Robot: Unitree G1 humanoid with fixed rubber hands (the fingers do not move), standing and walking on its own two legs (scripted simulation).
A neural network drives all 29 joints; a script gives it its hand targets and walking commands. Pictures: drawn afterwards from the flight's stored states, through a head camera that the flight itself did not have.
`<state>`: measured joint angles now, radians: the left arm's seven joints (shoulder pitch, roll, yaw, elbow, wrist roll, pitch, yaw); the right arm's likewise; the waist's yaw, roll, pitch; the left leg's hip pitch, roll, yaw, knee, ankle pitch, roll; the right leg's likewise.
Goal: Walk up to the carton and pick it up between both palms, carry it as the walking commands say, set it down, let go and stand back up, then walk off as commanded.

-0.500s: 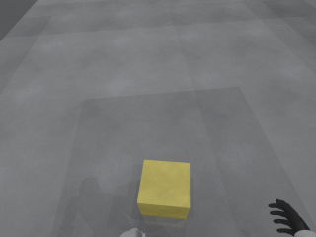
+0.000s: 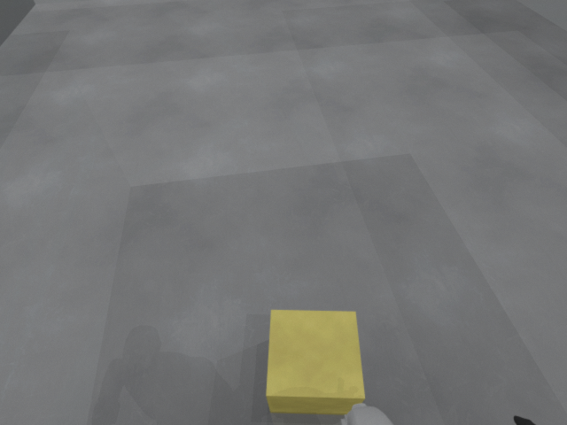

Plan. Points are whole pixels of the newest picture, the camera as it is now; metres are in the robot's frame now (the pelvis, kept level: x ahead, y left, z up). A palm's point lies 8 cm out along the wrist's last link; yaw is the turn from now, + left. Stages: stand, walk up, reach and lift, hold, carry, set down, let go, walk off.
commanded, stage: walk up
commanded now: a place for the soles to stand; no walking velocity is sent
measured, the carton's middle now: (312, 363) +0.40 -0.05 -0.65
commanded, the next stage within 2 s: none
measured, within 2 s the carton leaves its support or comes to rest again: neither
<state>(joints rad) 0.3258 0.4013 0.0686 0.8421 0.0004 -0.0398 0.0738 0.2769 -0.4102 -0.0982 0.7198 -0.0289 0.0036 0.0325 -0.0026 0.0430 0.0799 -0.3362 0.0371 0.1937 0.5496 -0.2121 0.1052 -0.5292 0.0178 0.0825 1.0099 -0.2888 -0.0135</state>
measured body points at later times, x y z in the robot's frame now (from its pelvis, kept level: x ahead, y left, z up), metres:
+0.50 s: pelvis +0.00 -0.02 -0.02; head +0.05 -0.04 +0.43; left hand +0.08 +0.31 -0.12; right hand +0.12 -0.35 -0.12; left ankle +0.02 +0.07 -0.73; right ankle +0.03 -0.16 -0.73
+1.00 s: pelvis -0.01 -0.02 -0.02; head +0.02 -0.02 +0.43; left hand +0.09 +0.31 -0.12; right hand +0.09 -0.35 -0.11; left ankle +0.02 +0.07 -0.73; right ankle -0.01 -0.17 -0.72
